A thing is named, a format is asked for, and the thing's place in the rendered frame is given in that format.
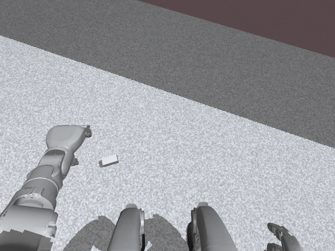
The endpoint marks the right robot hand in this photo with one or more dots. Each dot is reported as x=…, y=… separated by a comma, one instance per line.
x=289, y=243

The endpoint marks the small box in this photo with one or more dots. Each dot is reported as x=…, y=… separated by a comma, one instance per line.
x=110, y=160

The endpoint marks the left robot hand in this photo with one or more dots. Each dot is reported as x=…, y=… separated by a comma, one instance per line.
x=68, y=136

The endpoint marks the left robot arm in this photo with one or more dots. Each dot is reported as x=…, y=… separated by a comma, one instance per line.
x=28, y=221

